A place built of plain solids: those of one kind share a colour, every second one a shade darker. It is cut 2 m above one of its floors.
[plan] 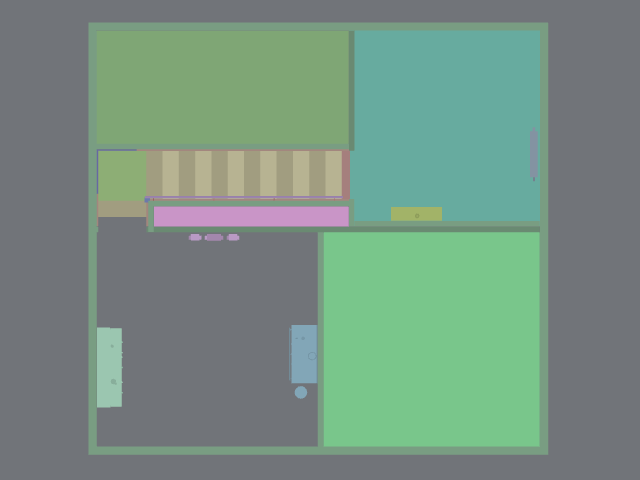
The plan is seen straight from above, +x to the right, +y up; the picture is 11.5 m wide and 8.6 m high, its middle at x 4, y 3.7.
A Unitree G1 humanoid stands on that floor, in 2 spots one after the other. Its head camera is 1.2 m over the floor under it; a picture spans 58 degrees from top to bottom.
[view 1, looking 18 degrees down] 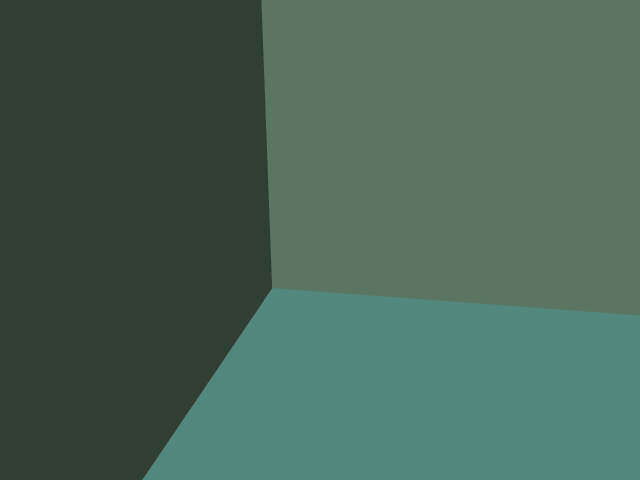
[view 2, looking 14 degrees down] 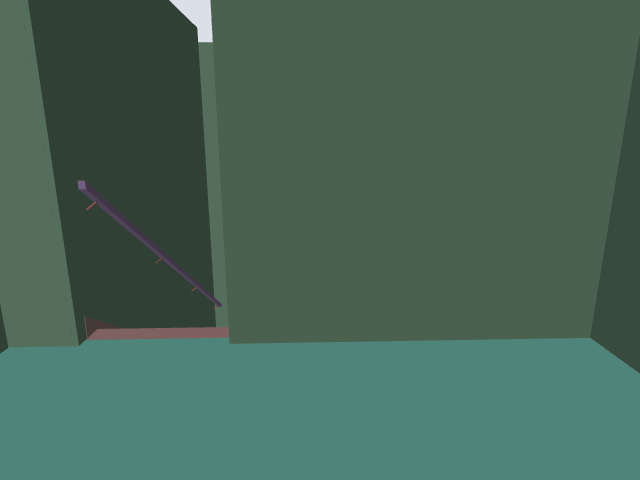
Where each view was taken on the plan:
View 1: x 5.39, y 4.89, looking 100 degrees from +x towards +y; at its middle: wall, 2.73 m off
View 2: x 6.94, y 5.75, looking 178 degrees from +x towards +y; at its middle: wall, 2.40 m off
